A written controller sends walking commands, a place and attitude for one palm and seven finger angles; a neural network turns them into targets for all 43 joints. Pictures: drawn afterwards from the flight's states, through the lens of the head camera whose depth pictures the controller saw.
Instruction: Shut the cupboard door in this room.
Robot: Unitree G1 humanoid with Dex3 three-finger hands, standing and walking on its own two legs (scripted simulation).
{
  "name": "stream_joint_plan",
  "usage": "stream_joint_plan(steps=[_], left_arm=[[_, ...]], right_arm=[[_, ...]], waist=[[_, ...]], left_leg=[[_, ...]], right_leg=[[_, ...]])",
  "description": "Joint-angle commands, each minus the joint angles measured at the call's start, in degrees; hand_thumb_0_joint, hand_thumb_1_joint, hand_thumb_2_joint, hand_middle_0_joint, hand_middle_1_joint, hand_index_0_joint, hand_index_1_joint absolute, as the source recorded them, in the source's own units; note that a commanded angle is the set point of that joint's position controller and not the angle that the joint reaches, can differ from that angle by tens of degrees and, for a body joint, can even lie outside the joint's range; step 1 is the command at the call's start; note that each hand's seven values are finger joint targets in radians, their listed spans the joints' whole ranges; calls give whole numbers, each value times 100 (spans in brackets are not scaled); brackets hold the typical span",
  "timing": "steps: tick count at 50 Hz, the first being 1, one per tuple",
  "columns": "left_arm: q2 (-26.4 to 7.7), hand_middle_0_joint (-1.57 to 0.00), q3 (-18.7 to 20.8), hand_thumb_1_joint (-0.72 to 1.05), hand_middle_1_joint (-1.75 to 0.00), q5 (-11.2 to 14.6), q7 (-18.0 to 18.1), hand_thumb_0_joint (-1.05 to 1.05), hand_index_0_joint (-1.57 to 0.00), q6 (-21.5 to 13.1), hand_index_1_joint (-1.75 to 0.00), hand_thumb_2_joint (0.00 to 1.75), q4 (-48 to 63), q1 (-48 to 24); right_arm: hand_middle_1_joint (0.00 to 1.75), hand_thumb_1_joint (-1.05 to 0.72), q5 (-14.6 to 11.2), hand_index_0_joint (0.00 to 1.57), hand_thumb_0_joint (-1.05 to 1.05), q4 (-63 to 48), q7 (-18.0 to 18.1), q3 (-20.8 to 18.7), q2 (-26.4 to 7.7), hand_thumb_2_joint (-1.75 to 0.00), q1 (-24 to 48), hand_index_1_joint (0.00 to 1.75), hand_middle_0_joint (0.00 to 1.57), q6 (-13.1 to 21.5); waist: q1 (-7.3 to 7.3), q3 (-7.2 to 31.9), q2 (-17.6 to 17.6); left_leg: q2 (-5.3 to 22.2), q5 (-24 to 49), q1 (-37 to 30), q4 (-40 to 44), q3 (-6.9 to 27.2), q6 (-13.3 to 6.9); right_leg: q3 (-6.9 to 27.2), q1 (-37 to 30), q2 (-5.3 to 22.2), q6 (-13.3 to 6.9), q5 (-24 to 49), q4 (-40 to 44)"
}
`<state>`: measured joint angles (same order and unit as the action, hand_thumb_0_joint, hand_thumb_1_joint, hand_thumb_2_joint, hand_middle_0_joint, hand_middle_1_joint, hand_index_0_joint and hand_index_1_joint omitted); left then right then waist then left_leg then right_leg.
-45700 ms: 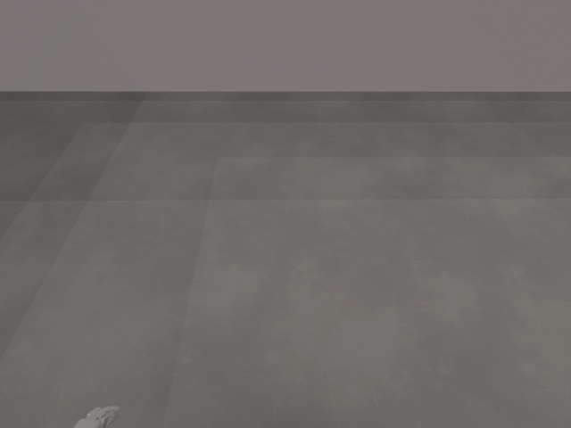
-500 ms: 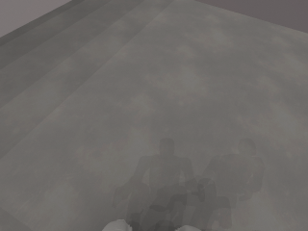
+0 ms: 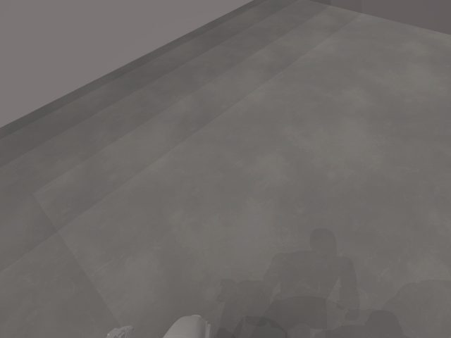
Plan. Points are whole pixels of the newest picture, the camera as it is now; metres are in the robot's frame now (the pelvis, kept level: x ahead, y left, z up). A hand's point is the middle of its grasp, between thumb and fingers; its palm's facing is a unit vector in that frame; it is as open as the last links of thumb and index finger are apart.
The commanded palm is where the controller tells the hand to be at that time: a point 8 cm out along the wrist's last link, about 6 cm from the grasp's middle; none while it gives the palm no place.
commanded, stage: walk to a spot facing it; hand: left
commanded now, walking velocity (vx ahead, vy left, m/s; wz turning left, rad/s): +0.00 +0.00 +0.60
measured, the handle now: out of the picture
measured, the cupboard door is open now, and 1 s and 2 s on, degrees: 82 82 82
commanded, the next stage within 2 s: none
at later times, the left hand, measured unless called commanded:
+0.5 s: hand out of the picture -0.01 +0.26 -0.17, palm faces +0.34 -0.90 -0.26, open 7.4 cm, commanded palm none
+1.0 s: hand out of the picture -0.01 +0.18 -0.14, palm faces +0.57 -0.77 -0.28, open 7.4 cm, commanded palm none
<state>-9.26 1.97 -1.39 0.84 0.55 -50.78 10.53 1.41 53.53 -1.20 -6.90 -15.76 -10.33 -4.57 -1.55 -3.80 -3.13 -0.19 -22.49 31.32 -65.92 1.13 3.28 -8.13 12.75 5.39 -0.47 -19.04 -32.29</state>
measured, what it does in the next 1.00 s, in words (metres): steps on the spot, turning left: left foot, then right foot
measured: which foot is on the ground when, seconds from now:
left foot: up 0.00-0.26, down 0.28-0.72, up 0.74-1.00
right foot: down 0.00-0.30, up 0.32-0.70, down 0.72-1.00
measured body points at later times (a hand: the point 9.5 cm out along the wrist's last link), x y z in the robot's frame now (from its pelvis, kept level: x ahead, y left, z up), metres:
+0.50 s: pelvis +0.00 +0.03 +0.00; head +0.04 +0.06 +0.45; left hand -0.03 +0.31 -0.15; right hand +0.18 -0.18 -0.13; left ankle -0.04 +0.13 -0.74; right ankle +0.02 -0.13 -0.66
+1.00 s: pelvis +0.03 -0.02 +0.01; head +0.09 -0.03 +0.45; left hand -0.04 +0.22 -0.12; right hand +0.23 -0.21 -0.16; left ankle -0.09 +0.10 -0.65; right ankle +0.06 -0.11 -0.74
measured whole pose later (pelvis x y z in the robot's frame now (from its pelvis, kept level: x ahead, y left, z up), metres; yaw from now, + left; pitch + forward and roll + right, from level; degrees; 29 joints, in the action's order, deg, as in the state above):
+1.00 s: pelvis +0.03 -0.02 +0.01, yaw +37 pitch +0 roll +3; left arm -9.5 1.5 -1.4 0.7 -0.1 -50.3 11.9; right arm 1.1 55.1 -1.5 -5.9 -15.6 -10.8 -5.2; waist -1.5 -5.6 -1.8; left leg 2.4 -22.0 27.5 -62.7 0.2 5.0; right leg -13.6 10.5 7.1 -1.6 -18.9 -29.2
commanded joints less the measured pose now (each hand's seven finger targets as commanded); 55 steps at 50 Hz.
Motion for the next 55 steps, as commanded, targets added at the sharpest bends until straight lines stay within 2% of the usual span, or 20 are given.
stream_joint_plan(steps=[1,8,11,13,14,15,16,18,21,26,30,32,34,35,36,37,39,41,47,55], left_arm=[[-1181,-20,318,90,-30,1,101,0,-20,-148,-30,90,389,146],[-1505,-20,417,90,-30,-25,81,0,-20,-92,-30,90,143,741],[-1600,-20,466,90,-30,-21,59,0,-20,-60,-30,90,97,671],[-1574,-20,462,90,-30,54,29,0,-20,-40,-30,90,95,569],[-1314,-20,439,90,-30,87,-4,0,-20,-27,-30,90,222,532],[-953,-20,267,90,-30,91,-36,0,-20,-16,-30,90,482,77],[-1052,-20,284,90,-30,60,10,0,-20,50,-30,90,546,-124],[-1045,-20,317,90,-30,73,15,0,-20,96,-30,90,369,-323],[-1057,-20,346,90,-30,76,-61,0,-20,117,-30,90,176,7],[-1014,-20,324,90,-30,80,-42,0,-20,141,-30,90,307,-159],[-959,-20,279,90,-30,107,-32,0,-20,101,-30,90,488,-381],[-913,-20,278,90,-30,134,-21,0,-20,52,-30,90,493,-144],[-1018,-20,316,90,-30,141,0,0,-20,-37,-30,90,391,275],[-1416,-20,378,90,-30,77,40,0,-20,-122,-30,90,366,560],[-1949,-20,479,90,-30,-6,84,0,-20,-150,-30,90,374,674],[-1895,-20,430,90,-30,60,97,0,-20,-108,-30,90,409,628],[-1447,-20,369,90,-30,54,111,0,-20,-129,-30,90,559,-71],[-1153,-20,282,90,-30,50,103,0,-20,-140,-30,90,661,-409],[-1276,-20,330,90,-30,21,105,0,-20,-164,-30,90,377,417],[-1513,-20,426,90,-30,-19,87,0,-20,-83,-30,90,127,764]], right_arm=[[30,-90,-30,20,0,-455,-73,31,-159,-90,269,30,20,124],[30,-90,-73,20,0,-639,-71,178,-80,-90,869,30,20,168],[30,-90,-88,20,0,-625,-55,189,-127,-90,655,30,20,232],[30,-90,-61,20,0,-499,-46,119,-393,-90,155,30,20,298],[30,-90,-29,20,0,-438,-4,-36,-971,-90,-275,30,20,365],[30,-90,-79,20,0,-363,45,-174,-1503,-90,-674,30,20,355],[30,-90,-100,20,0,-229,67,-133,-1431,-90,-805,30,20,320],[30,-90,-48,20,0,-287,188,-38,-1071,-90,-316,30,20,346],[30,-90,-37,20,0,-473,185,67,-848,-90,285,30,20,380],[30,-90,-31,20,0,-472,157,37,-873,-90,89,30,20,376],[30,-90,2,20,0,-501,144,-18,-906,-90,62,30,20,334],[30,-90,8,20,0,-555,145,-47,-913,-90,199,30,20,314],[30,-90,-46,20,0,-594,137,-50,-813,-90,285,30,20,306],[30,-90,-105,20,0,-633,102,-15,-519,-90,173,30,20,318],[30,-90,-111,20,0,-798,79,47,-150,-90,194,30,20,330],[30,-90,-61,20,0,-796,104,-22,-475,-90,257,30,20,276],[30,-90,-35,20,0,-519,33,-50,-428,-90,109,30,20,176],[30,-90,-15,20,0,-339,-44,-10,-361,-90,-111,30,20,152],[30,-90,-48,20,0,-392,-63,95,-186,-90,362,30,20,103],[30,-90,-83,20,0,-549,-71,231,-73,-90,774,30,20,202]], waist=[[186,123,1430],[530,394,1476],[440,642,1570],[109,951,1046],[-165,1354,-279],[-413,1354,-1465],[-399,1321,-886],[-244,785,-1058],[103,509,-606],[53,470,-548],[12,489,-632],[106,670,-757],[350,840,-529],[470,1047,446],[548,973,2238],[507,892,1672],[197,430,1481],[-5,237,1355],[302,311,1246],[527,496,1622]], left_leg=[[253,67,311,102,-157,182],[216,-317,-399,1899,-593,99],[131,-37,-1021,2918,-795,-2],[157,1278,-2318,4127,-709,-143],[1228,2756,-3525,4395,701,-649],[2418,5234,-3880,4345,2098,-1317],[2572,5330,-3715,4233,1667,-1619],[1901,4871,-3046,4289,1392,-1458],[1352,3816,-2377,4424,873,-1162],[1281,2882,-2219,4624,1294,-1228],[1197,3037,-2017,4373,1672,-1259],[1092,3322,-1879,4096,1810,-1197],[795,2951,-1371,3545,1736,-895],[349,1617,-487,2730,1372,-518],[-490,-1149,516,1239,225,-41],[-188,-1356,323,216,489,-78],[82,-545,283,-617,497,-40],[215,94,313,-750,258,80],[258,-3,229,317,-163,218],[219,-219,-594,2295,-673,7]], right_leg=[[527,-558,1378,-403,2547,1234],[258,-1055,1694,-582,3387,835],[55,-1078,1716,-434,3415,419],[-324,-420,1519,-40,2969,-565],[-536,859,938,343,1269,-1814],[-197,2132,283,620,-1925,-2918],[281,2234,391,547,-1941,-3290],[593,2254,372,589,-1250,-3497],[607,1848,212,624,-560,-3319],[690,1732,51,667,-449,-2665],[610,1180,-192,626,-650,-1529],[526,629,-367,583,-501,-757],[496,-425,-325,543,586,601],[1262,-1483,524,339,1021,1376],[2862,-1752,2227,-343,2046,1500],[2691,-996,2451,-718,2348,1430],[1965,-284,1851,-601,1238,1593],[1024,-314,1412,-416,1844,1400],[329,-1040,1486,-514,3176,1159],[-42,-1271,1708,-545,3782,659]])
